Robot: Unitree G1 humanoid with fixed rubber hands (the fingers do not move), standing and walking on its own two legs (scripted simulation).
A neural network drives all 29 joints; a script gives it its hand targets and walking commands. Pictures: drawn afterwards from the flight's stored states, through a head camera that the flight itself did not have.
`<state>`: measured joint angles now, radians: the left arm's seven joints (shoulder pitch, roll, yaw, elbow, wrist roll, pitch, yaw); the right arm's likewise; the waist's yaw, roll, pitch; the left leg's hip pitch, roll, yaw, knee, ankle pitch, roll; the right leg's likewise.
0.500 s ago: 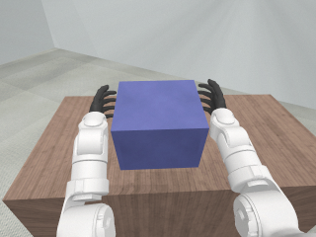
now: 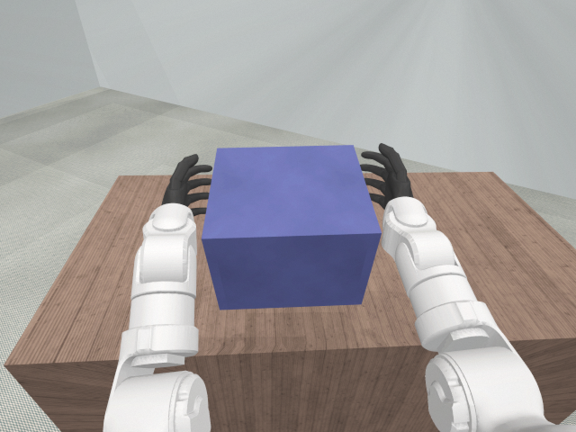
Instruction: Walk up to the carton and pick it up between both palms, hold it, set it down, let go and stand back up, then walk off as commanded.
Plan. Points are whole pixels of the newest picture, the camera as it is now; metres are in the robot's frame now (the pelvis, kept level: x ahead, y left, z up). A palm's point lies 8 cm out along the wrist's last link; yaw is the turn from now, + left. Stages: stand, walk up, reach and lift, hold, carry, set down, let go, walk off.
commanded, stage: hold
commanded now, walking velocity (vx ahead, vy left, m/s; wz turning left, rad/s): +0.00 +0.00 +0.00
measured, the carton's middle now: (288, 225) +0.39 +0.02 +0.15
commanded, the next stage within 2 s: none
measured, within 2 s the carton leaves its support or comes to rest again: neither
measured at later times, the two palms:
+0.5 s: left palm (178, 210) +0.36 +0.17 +0.19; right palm (396, 199) +0.37 -0.13 +0.21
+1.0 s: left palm (178, 210) +0.36 +0.17 +0.19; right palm (396, 199) +0.37 -0.13 +0.20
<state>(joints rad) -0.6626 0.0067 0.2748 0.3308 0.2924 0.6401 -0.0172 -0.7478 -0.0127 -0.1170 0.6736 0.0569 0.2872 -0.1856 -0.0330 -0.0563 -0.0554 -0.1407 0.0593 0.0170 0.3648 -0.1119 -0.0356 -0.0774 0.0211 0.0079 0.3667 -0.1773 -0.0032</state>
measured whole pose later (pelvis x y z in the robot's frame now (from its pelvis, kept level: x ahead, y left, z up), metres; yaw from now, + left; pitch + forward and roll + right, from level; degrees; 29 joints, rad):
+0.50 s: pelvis +0.00 +0.00 +0.00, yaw +0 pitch -6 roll -1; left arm -0.66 0.01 0.27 0.33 0.29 0.64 -0.02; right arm -0.75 -0.01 -0.12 0.67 0.06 0.28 -0.19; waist -0.03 -0.06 -0.06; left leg -0.14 0.06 0.02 0.36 -0.11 -0.04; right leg -0.08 0.02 0.01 0.37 -0.18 0.00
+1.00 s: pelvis +0.00 +0.00 +0.00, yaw +0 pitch -6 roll -1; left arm -0.66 0.01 0.27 0.33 0.29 0.64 -0.02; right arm -0.75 -0.01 -0.12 0.67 0.06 0.28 -0.19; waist -0.03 -0.06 -0.05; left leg -0.14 0.06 0.02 0.36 -0.11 -0.04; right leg -0.08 0.02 0.01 0.37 -0.18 0.00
